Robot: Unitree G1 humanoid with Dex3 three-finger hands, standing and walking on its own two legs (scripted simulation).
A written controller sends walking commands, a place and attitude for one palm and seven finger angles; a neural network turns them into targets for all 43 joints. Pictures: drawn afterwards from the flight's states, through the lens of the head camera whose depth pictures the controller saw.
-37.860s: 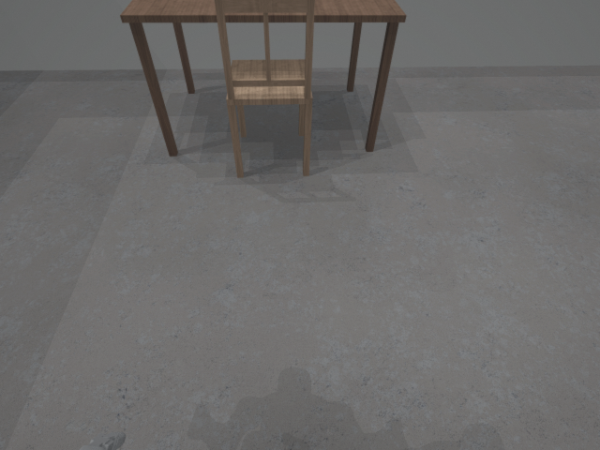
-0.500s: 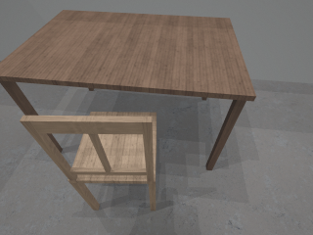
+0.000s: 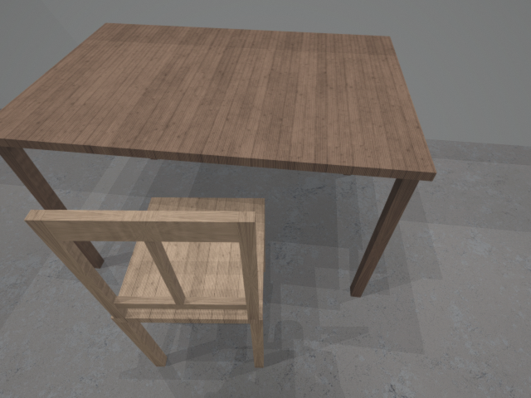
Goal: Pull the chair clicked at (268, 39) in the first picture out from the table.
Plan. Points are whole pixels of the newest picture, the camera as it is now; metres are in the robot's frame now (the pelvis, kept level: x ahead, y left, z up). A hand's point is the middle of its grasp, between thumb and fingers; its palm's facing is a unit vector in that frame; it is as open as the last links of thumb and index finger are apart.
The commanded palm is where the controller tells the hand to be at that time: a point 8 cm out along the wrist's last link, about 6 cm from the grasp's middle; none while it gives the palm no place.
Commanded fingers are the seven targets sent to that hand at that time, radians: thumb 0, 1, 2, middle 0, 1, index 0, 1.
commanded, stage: come to a stop and stand still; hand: left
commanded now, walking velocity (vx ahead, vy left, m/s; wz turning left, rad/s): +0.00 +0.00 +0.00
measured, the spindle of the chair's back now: (167, 273) +0.36 +0.23 -0.11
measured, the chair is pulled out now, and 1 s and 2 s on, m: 0.13 0.13 0.13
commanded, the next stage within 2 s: look again from close up in 0.24 s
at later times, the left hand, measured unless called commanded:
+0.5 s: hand out of the picture -0.01 +0.15 -0.17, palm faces +0.02 -0.98 -0.19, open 7.3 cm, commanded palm none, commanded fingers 0.00 0.90 0.90 -0.20 -0.30 -0.20 -0.30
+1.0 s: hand out of the picture -0.02 +0.13 -0.17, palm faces +0.02 -0.98 -0.18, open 7.3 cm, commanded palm none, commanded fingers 0.00 0.90 0.90 -0.20 -0.30 -0.20 -0.30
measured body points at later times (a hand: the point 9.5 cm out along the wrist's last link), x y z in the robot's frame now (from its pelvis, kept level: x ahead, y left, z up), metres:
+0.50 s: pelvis +0.00 -0.02 +0.00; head +0.01 -0.02 +0.45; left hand -0.01 +0.20 -0.16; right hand +0.00 -0.23 -0.16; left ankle -0.05 +0.08 -0.74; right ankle -0.02 -0.11 -0.74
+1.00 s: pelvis +0.00 -0.03 +0.00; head +0.01 -0.03 +0.45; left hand -0.02 +0.19 -0.16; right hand -0.02 -0.23 -0.16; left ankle -0.05 +0.08 -0.74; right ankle -0.02 -0.11 -0.74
